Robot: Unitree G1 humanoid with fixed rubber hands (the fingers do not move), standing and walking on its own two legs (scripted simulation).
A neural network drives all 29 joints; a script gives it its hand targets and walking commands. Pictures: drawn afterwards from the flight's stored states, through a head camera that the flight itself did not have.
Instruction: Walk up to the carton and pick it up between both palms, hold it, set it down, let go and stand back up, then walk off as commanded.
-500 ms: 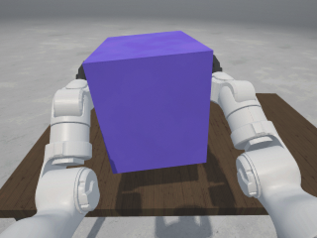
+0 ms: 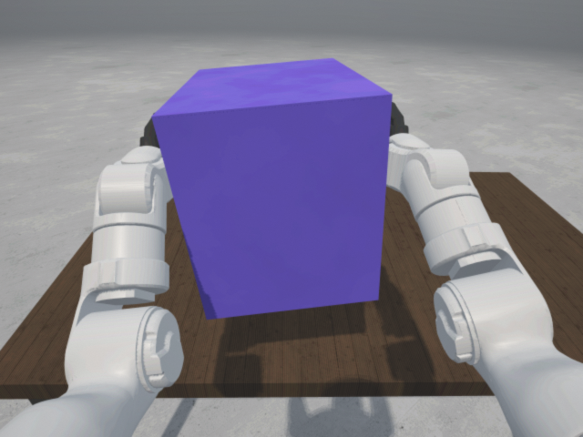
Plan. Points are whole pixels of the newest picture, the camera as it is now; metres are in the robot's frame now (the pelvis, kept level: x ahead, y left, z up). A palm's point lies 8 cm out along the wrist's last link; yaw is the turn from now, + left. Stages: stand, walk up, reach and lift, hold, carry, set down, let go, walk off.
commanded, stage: hold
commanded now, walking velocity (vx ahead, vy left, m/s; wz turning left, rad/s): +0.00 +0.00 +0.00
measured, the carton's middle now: (278, 171) +0.39 -0.01 +0.26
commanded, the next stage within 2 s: set down in 1.94 s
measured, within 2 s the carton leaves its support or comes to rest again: neither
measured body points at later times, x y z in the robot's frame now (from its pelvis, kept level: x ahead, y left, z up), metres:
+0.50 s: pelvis +0.00 +0.00 +0.00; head -0.09 +0.01 +0.44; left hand +0.39 +0.15 +0.28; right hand +0.38 -0.16 +0.30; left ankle -0.01 +0.15 -0.74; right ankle +0.03 -0.14 -0.74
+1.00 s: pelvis +0.00 +0.00 +0.00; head -0.09 +0.01 +0.44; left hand +0.39 +0.15 +0.28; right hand +0.38 -0.16 +0.30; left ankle -0.01 +0.15 -0.74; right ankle +0.03 -0.14 -0.74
